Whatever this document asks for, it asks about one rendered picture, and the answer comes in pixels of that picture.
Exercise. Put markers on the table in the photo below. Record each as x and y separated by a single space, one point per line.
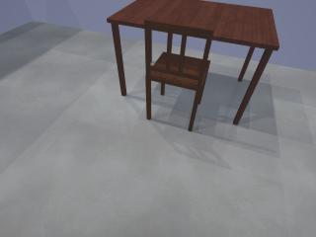
238 24

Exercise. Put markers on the chair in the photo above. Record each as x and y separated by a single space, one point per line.
176 69

